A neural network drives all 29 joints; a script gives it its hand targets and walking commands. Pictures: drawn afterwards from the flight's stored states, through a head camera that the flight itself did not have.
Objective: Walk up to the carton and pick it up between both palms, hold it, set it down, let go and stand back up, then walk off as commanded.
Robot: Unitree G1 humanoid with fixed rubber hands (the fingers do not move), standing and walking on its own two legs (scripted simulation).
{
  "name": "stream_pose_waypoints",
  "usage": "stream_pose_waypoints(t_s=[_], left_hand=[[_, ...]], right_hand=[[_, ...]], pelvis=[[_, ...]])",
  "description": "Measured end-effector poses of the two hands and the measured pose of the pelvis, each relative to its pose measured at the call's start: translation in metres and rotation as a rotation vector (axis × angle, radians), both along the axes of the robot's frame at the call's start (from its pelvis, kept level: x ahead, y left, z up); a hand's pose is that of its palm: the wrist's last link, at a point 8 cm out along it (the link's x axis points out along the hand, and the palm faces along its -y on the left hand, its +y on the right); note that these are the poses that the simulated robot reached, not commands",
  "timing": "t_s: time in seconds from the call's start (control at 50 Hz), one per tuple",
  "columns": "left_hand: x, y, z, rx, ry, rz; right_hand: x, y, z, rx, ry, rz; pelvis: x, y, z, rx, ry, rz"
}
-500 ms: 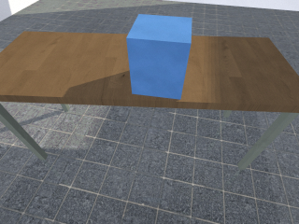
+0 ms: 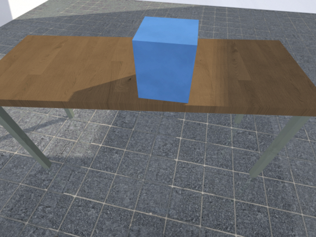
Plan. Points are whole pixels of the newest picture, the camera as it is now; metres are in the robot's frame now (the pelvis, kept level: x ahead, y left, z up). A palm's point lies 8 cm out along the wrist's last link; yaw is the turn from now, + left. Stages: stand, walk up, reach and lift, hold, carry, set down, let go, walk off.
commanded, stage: stand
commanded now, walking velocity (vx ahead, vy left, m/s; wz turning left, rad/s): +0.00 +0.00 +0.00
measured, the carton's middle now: (167, 60) +0.75 -0.06 +0.05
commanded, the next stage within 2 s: none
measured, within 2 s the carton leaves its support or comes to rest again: neither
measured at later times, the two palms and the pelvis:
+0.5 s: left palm out of the picture +0.11 +0.30 -0.11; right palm out of the picture +0.05 -0.31 -0.11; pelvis +0.00 +0.00 +0.00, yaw +0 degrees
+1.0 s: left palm out of the picture +0.11 +0.30 -0.11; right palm out of the picture +0.05 -0.31 -0.11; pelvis +0.00 +0.00 +0.00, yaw +0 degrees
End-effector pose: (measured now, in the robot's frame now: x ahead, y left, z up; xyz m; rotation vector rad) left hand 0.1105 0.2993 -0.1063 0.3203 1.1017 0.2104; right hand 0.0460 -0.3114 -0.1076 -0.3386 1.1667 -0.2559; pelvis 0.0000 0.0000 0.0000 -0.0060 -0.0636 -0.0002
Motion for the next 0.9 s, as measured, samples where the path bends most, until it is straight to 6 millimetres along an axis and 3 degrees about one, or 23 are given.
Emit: stream_pose_waypoints(t_s=[0.22, 0.9], left_hand=[[-0.0072, -0.0002, -0.0012, -0.001, 0.027, 0.007], [0.0001, -0.0008, 0.0008, -0.003, 0.015, 0.006]], right_hand=[[-0.0043, -0.0010, 0.0004, 0.002, 0.014, -0.004], [0.0016, -0.0015, 0.0025, 0.000, 0.003, -0.005]], pelvis=[[-0.0010, -0.0009, 0.0016, 0.000, 0.006, -0.001], [0.0030, -0.0011, 0.0027, 0.000, 0.017, -0.001]])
